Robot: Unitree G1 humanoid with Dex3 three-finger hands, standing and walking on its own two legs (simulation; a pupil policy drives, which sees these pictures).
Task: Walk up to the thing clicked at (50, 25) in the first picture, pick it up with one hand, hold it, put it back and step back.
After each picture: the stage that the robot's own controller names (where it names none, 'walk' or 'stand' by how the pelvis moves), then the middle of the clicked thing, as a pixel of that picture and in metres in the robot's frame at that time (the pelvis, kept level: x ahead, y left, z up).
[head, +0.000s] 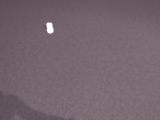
stand; (49, 27) +1.75 +0.43 -0.72
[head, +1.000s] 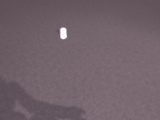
walk; (63, 33) +1.65 +0.18 -0.70
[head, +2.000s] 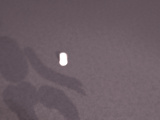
walk; (63, 59) +1.09 +0.16 -0.71
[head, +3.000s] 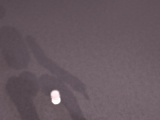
walk; (55, 97) +0.67 +0.19 -0.71
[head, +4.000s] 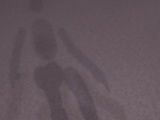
walk; out of the picture +0.41 +0.20 -0.70
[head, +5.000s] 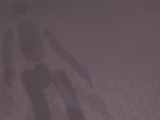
stand; out of the picture +0.33 +0.16 -0.72
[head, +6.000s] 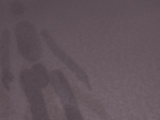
stand; out of the picture +0.34 +0.17 -0.73
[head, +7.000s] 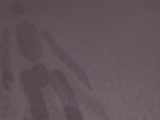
stand; out of the picture +0.33 +0.18 -0.73
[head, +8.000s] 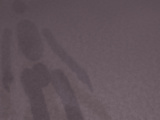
stand; out of the picture +0.33 +0.18 -0.73
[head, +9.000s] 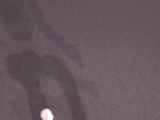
go down; (46, 115) +0.36 +0.18 -0.63
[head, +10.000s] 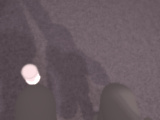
go down; (31, 74) +0.41 +0.22 -0.31
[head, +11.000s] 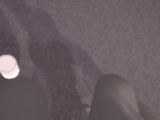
close in; (8, 67) +0.40 +0.24 -0.25
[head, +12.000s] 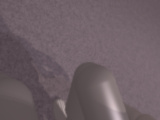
close; out of the picture +0.39 +0.26 -0.22
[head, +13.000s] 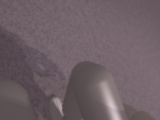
close; out of the picture +0.38 +0.26 -0.22
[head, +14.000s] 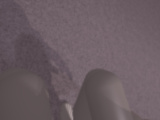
lift; out of the picture +0.33 +0.25 -0.19
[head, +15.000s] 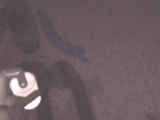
lift; (26, 91) +0.31 +0.18 +0.01
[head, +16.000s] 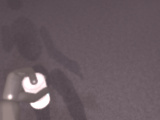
hold; (37, 91) +0.33 +0.16 +0.02
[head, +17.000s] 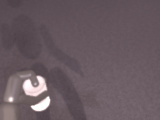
hold; (37, 94) +0.32 +0.16 +0.00
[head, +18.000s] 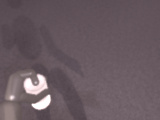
crouch; (38, 92) +0.33 +0.16 +0.01
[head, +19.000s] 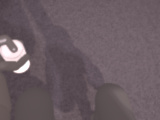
crouch; (16, 57) +0.43 +0.20 -0.09
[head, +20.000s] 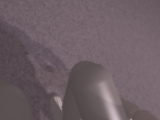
lower; out of the picture +0.41 +0.29 -0.22
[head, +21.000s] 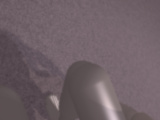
lower; out of the picture +0.42 +0.28 -0.22
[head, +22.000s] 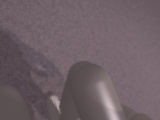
lower; out of the picture +0.42 +0.28 -0.22
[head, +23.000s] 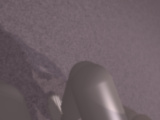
lower; out of the picture +0.41 +0.28 -0.22
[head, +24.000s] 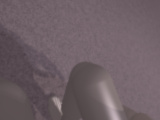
loosen; out of the picture +0.40 +0.26 -0.23
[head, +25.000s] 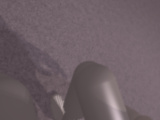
rise; out of the picture +0.39 +0.25 -0.23
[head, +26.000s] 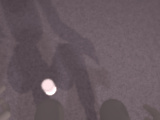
walk; (49, 87) +0.41 +0.18 -0.46
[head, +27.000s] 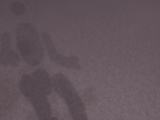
stand; out of the picture +0.36 +0.15 -0.66
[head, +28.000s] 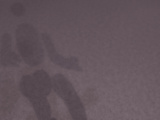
stand; out of the picture +0.36 +0.16 -0.67
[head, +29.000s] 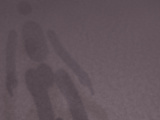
stand; out of the picture +0.37 +0.15 -0.72
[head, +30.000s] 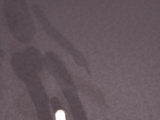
walk; (60, 116) +0.39 +0.11 -0.70
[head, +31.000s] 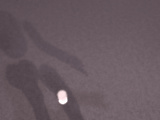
walk; (62, 97) +0.55 +0.15 -0.69
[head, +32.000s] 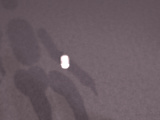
walk; (64, 61) +0.91 +0.16 -0.69
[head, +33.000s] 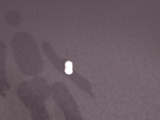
stand; (68, 67) +0.99 +0.13 -0.71
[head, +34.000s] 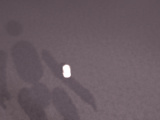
stand; (66, 71) +1.02 +0.16 -0.72
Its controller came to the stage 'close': yes
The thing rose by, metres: 0.72
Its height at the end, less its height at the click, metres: +0.00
